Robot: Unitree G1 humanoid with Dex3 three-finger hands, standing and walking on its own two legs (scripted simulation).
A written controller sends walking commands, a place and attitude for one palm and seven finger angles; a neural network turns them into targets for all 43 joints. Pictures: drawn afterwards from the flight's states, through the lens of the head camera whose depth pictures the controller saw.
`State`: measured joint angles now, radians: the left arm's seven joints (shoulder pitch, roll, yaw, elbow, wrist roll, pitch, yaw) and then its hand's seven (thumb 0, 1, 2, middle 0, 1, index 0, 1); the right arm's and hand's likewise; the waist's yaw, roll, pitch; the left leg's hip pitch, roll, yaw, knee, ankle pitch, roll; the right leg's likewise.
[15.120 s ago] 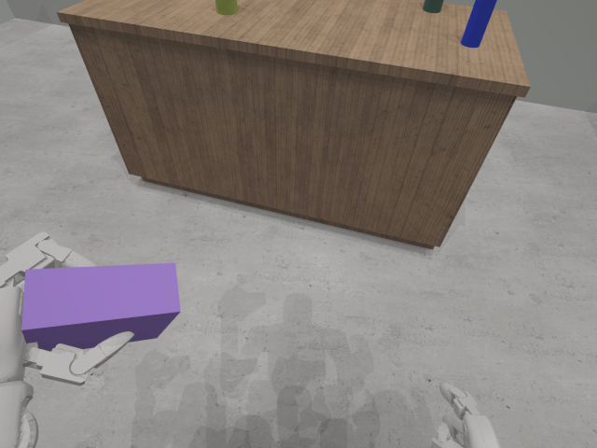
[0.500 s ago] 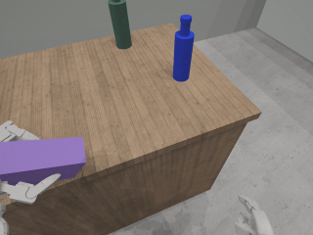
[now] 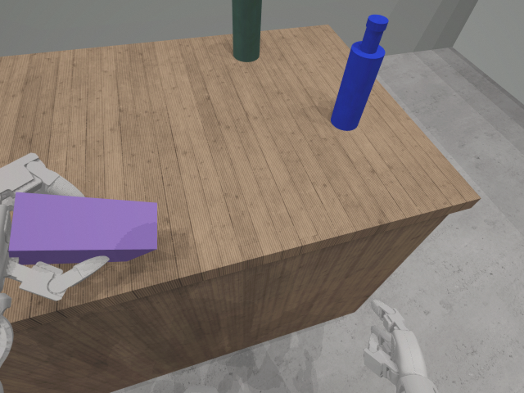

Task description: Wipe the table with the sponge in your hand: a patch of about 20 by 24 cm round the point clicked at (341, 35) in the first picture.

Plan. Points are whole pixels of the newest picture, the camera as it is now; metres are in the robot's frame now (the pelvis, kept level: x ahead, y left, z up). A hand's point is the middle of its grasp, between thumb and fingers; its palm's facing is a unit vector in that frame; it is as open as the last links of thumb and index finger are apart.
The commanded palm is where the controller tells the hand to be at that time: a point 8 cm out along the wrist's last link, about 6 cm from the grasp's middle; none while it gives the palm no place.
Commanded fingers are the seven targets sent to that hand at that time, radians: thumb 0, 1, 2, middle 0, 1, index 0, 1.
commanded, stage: come to a stop and stand still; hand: left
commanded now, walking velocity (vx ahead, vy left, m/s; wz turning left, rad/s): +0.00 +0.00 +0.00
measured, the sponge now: (103, 234) +0.25 +0.22 +0.15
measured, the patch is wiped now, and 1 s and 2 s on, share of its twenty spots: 0.00 0.00 0.00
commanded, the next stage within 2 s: look again from close up in 1.52 s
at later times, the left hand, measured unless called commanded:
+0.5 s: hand (3, 266) +0.19 +0.29 +0.17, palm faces +0.45 -0.79 -0.41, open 9.5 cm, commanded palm +0.13 +0.30 +0.18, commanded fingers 0.00 0.10 1.30 -1.20 -1.60 -1.20 -1.60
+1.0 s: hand (20, 255) +0.20 +0.29 +0.16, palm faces +0.43 -0.81 -0.40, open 9.5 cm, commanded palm +0.14 +0.31 +0.18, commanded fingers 0.00 0.10 1.30 -1.20 -1.60 -1.20 -1.60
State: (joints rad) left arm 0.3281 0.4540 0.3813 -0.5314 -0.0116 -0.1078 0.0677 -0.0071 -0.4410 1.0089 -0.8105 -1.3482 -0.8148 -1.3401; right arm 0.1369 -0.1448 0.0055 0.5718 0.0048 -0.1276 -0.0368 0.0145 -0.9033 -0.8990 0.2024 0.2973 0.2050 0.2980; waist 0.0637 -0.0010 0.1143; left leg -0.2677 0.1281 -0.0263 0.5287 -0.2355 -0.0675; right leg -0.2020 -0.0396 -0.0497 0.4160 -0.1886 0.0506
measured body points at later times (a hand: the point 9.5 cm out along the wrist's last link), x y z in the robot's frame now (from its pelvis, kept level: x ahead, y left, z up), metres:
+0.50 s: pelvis -0.04 +0.02 -0.01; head -0.01 +0.04 +0.44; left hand +0.16 +0.33 +0.19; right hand +0.12 -0.20 -0.09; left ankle +0.02 +0.17 -0.74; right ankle +0.02 -0.15 -0.74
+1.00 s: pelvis -0.01 +0.03 +0.00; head +0.03 +0.05 +0.44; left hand +0.18 +0.33 +0.18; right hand +0.19 -0.18 -0.07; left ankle +0.02 +0.17 -0.74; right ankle +0.02 -0.15 -0.74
